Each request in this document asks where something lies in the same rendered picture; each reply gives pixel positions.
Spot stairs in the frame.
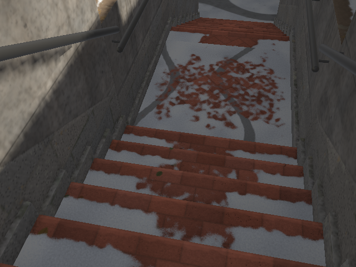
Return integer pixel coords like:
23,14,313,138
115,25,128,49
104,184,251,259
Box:
0,125,326,267
177,17,286,36

